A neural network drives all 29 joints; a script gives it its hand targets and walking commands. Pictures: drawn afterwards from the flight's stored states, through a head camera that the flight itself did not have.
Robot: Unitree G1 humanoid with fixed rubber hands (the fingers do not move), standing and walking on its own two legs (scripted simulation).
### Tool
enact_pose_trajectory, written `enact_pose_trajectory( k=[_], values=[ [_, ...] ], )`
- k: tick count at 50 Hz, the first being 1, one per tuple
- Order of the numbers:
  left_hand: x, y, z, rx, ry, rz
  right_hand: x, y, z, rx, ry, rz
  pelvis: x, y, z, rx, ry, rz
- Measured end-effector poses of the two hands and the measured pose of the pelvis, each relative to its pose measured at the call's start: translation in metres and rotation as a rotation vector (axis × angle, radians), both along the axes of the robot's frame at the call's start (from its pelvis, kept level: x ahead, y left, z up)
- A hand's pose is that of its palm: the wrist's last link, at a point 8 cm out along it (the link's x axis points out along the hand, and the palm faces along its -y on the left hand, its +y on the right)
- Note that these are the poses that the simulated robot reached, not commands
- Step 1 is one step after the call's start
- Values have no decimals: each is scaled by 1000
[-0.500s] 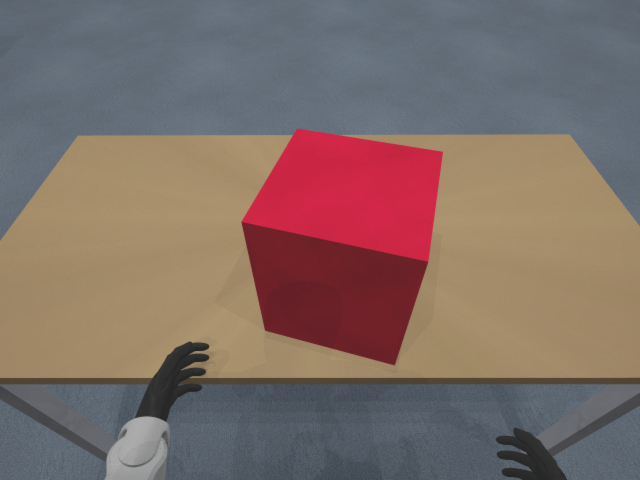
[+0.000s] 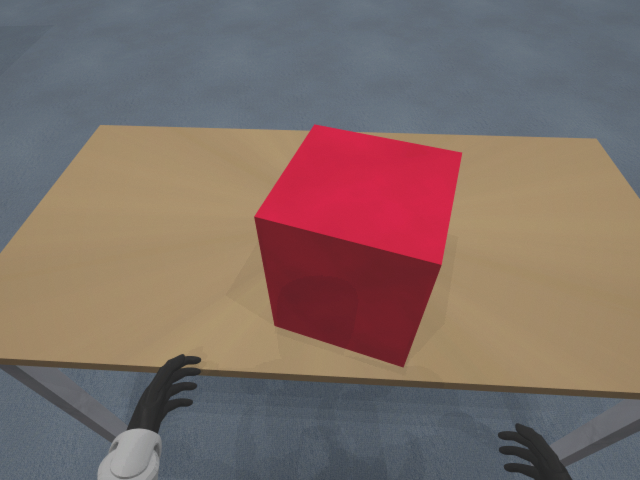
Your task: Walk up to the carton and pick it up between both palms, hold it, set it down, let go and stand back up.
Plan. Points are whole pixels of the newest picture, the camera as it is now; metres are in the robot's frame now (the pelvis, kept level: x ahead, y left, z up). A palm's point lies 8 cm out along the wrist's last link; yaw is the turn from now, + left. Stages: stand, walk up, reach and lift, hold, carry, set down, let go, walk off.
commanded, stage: stand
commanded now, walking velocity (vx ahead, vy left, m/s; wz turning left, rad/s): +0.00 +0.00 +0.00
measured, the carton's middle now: (359, 247) +0.42 -0.04 +0.04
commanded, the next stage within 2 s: none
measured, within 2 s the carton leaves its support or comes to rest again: neither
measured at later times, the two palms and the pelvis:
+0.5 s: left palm out of the picture +0.07 +0.28 -0.10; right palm (533, 460) +0.16 -0.24 -0.07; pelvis +0.00 +0.01 +0.00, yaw +2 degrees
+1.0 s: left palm out of the picture +0.07 +0.28 -0.10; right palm (538, 475) +0.14 -0.24 -0.08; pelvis +0.00 +0.01 +0.00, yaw +2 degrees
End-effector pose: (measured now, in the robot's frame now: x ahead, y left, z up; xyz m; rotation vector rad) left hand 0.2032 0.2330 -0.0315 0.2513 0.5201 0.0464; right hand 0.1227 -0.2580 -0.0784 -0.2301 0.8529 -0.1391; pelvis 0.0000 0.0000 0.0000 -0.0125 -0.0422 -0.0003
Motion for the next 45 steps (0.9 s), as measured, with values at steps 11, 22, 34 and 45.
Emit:
enact_pose_trajectory(
  k=[11,22,34,45],
  values=[
    [-93,35,-63,20,376,143,6,1,0,-36,40,42,-1,0,-1,-6,4,18],
    [-130,44,-74,10,467,193,31,15,6,-42,-5,82,0,6,-1,-13,9,30],
    [-136,49,-72,20,472,205,30,19,2,-34,1,81,0,8,-1,-11,10,37],
    [-137,49,-73,21,479,209,21,14,-2,-39,32,67,2,7,-2,-8,10,41]
  ],
)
